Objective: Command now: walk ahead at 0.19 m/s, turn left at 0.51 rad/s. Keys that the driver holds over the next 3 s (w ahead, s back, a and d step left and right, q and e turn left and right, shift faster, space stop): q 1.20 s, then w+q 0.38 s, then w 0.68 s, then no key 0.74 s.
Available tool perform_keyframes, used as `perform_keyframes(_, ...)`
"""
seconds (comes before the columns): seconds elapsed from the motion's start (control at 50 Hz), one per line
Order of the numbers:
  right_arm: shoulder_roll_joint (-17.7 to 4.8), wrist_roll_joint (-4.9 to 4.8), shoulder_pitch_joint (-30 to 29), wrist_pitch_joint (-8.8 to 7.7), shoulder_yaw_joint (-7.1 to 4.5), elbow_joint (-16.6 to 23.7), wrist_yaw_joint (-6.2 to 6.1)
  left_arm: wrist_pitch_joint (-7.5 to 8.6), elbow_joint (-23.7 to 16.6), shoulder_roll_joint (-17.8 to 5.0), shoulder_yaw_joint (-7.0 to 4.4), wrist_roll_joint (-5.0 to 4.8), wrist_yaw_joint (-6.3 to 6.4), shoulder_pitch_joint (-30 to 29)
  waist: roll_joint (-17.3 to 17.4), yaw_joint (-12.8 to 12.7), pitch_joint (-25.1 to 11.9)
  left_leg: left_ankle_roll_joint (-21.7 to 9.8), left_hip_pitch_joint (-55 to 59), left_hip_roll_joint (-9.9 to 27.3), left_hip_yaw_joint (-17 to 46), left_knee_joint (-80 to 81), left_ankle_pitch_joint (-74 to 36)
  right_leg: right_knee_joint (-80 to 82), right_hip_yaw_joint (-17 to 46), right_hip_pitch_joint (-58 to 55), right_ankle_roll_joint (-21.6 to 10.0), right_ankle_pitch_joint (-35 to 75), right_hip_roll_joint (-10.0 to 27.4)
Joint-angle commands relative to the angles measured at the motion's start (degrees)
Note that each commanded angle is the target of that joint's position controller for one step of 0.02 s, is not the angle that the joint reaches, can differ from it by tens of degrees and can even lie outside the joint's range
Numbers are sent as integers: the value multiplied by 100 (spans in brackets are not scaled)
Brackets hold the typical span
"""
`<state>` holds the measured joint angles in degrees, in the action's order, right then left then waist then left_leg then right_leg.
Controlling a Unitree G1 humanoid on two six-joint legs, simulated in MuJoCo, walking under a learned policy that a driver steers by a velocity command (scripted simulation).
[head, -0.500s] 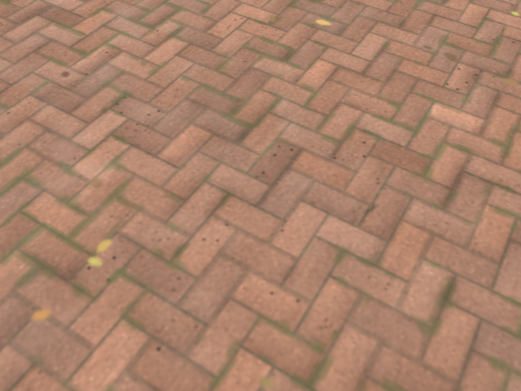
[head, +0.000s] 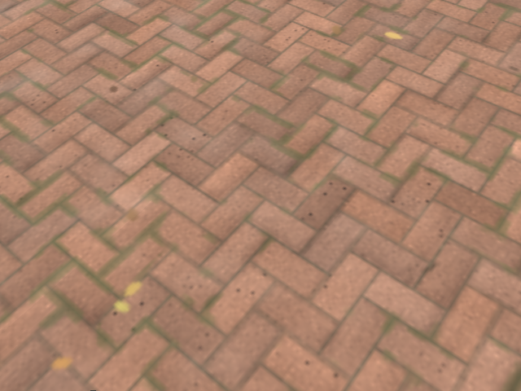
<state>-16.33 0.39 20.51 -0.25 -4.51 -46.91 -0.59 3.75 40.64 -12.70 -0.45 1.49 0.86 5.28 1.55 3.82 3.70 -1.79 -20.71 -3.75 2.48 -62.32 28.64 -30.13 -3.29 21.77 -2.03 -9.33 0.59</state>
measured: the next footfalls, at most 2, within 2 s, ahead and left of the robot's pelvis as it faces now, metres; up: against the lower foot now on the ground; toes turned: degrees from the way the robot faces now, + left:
left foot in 0.36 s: +0.08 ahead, +0.12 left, +0.00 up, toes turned +16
right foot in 0.86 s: +0.13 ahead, -0.06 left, +0.00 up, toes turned +35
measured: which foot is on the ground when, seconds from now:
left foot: up 0.00-0.34, down 0.36-0.86, up 0.88-1.00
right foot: down 0.00-0.36, up 0.38-0.84, down 0.86-1.00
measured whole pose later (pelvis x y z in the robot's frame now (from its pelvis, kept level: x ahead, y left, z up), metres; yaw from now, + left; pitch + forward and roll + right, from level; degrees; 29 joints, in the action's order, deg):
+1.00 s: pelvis +0.04 +0.00 +0.01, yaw +36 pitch +0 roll +1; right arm -18.9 1.3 13.2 3.7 -5.3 -40.7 1.5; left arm -1.6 39.3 -14.7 -1.7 1.3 2.1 10.9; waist 3.6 1.1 3.2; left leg 0.9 -27.7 -7.2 6.1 -60.2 23.5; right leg -25.2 -1.3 12.2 -2.4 -13.3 -0.9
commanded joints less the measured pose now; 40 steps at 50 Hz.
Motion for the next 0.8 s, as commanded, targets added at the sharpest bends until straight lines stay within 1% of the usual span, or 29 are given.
perform_keyframes(0.02,-295,132,431,192,-99,271,103,1,-150,-580,-174,-27,78,602,-916,-195,-700,210,-810,398,-41,-616,-382,1136,1082,-1260,-832,3459,1608)
perform_keyframes(0.06,-286,99,349,270,-113,358,155,31,-128,-669,-217,-23,78,630,-847,-120,-838,275,-718,343,-74,-633,-603,1194,776,-1143,-939,3655,1606)
perform_keyframes(0.08,-288,91,244,301,-114,413,170,28,-121,-700,-235,-19,83,617,-821,-102,-835,299,-766,358,-85,-553,-693,1234,648,-1107,-983,3532,1635)
perform_keyframes(0.14,-246,112,-236,390,-71,640,233,-40,-80,-747,-270,-2,101,649,-893,-166,-708,325,-891,500,-192,93,-1044,1371,312,-1058,-984,2706,1646)
perform_keyframes(0.18,-190,114,-518,421,-17,776,292,-91,-61,-806,-300,5,94,669,-948,-230,-675,302,-641,563,-305,724,-1202,1362,66,-958,-932,2173,1604)
perform_keyframes(0.22,-190,95,-758,432,17,905,328,-142,-49,-939,-355,21,63,726,-1009,-319,-679,236,-290,541,-460,1286,-1143,1281,-82,-873,-888,1793,1644)
perform_keyframes(0.28,-297,72,-1016,422,9,1094,330,-254,-13,-1137,-443,28,15,910,-1075,-472,-675,129,-28,456,-670,1903,-777,1041,-72,-1024,-817,1267,1812)
perform_keyframes(0.3,-314,59,-1051,403,5,1147,330,-293,-6,-1194,-470,17,6,935,-1080,-491,-655,76,73,431,-712,2181,-707,918,-61,-1082,-760,1104,1855)
perform_keyframes(0.32,-304,59,-995,364,3,1167,327,-337,2,-1244,-495,-14,4,907,-1004,-426,-646,5,327,379,-759,2661,-833,677,-143,-1052,-634,898,1826)
perform_keyframes(0.34,-317,85,-835,297,-4,1124,305,-388,45,-1241,-511,-36,5,958,-773,-329,-671,-72,752,285,-744,3324,-1238,270,-315,-898,-395,555,1705)
perform_keyframes(0.36,-547,149,-583,201,-59,1040,235,-439,121,-1094,-494,6,-13,1256,3,-286,-751,-175,1287,604,-44,4080,-1718,-612,-615,-519,-46,-96,1396)
perform_keyframes(0.38,-1330,152,-608,125,-204,1216,158,-500,-170,-548,-351,37,-52,1383,1721,-444,-682,-698,1855,2345,2368,4519,-3295,-2199,-1042,999,467,-2553,520)
perform_keyframes(0.4,-1608,59,-44,152,-351,1117,134,-628,-358,-807,-378,44,28,780,1201,84,-700,-1519,1492,2686,2674,4394,-4454,-3044,-65,1328,490,-2941,64)
perform_keyframes(0.42,-1330,41,-56,181,-273,1015,111,-681,-355,-812,-386,-22,33,681,790,-58,-571,-1566,1449,2367,2158,4304,-4501,-3406,272,1402,483,-2547,178)
perform_keyframes(0.44,-1063,18,-451,216,-189,1043,81,-656,-291,-790,-386,-85,25,721,659,-258,-340,-1373,1191,1966,1697,4378,-4095,-3337,409,1348,447,-2005,226)
perform_keyframes(0.46,-906,18,-884,248,-143,1139,53,-606,-221,-840,-409,-64,28,775,627,-430,-342,-1129,1178,1584,1427,4414,-3670,-3137,464,1287,416,-1598,253)
perform_keyframes(0.48,-771,-18,-1061,250,-104,1206,29,-592,-150,-938,-444,23,16,888,694,-476,-439,-1084,1200,1419,1286,4365,-3979,-3209,388,1173,418,-1372,177)
perform_keyframes(0.5,-716,-25,-1037,239,-78,1205,39,-597,-104,-959,-457,50,-2,967,599,-493,-629,-1086,1264,1362,1239,4306,-4286,-3311,394,1051,422,-1290,109)
perform_keyframes(0.52,-750,-27,-955,218,-87,1183,56,-608,-100,-921,-451,33,-19,978,456,-485,-747,-1099,1322,1362,1262,4271,-4379,-3295,419,1000,435,-1262,72)
perform_keyframes(0.54,-804,-22,-867,196,-108,1154,69,-623,-116,-862,-437,7,-26,936,366,-458,-786,-1114,1380,1358,1327,4268,-4291,-3182,445,1006,450,-1247,55)
perform_keyframes(0.58,-880,-4,-715,186,-143,1108,74,-660,-179,-781,-407,-19,-12,785,402,-369,-731,-1155,1447,1350,1538,4313,-3804,-2822,496,1079,471,-1261,28)
perform_keyframes(0.62,-905,22,-602,206,-160,1087,73,-679,-242,-775,-392,-17,6,633,520,-275,-660,-1200,1425,1347,1791,4362,-3240,-2452,543,1066,466,-1312,-11)
perform_keyframes(0.66,-950,52,-534,229,-183,1079,82,-668,-305,-770,-376,-24,17,496,547,-209,-623,-1228,1333,1330,2017,4359,-2848,-2105,582,935,436,-1367,-71)
perform_keyframes(0.7,-1003,79,-536,247,-209,1081,101,-637,-355,-758,-355,-46,28,417,539,-185,-621,-1222,1187,1285,2202,4300,-2751,-1778,595,684,388,-1426,-163)
perform_keyframes(0.74,-1030,96,-590,265,-229,1087,127,-601,-386,-768,-340,-84,48,432,561,-203,-659,-1174,1044,1233,2397,4225,-2888,-1457,596,349,326,-1487,-277)
perform_keyframes(0.78,-1035,97,-694,280,-242,1091,154,-560,-399,-784,-328,-126,71,538,610,-260,-698,-1073,940,1163,2625,4160,-3070,-1018,609,-47,243,-1528,-395)
perform_keyframes(0.8,-1030,84,-781,287,-247,1094,165,-535,-385,-781,-320,-144,89,658,626,-332,-707,-985,854,1104,2719,4121,-3117,-662,614,-325,190,-1468,-449)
